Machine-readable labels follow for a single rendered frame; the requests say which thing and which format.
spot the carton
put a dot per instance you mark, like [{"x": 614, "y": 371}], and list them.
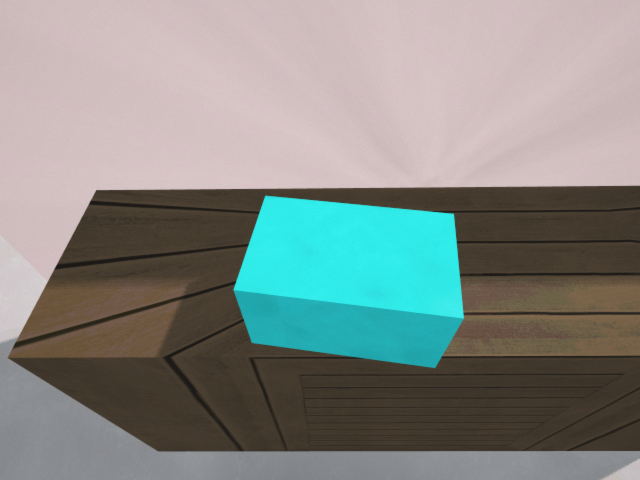
[{"x": 354, "y": 280}]

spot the pedestal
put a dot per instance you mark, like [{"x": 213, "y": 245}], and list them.
[{"x": 139, "y": 322}]

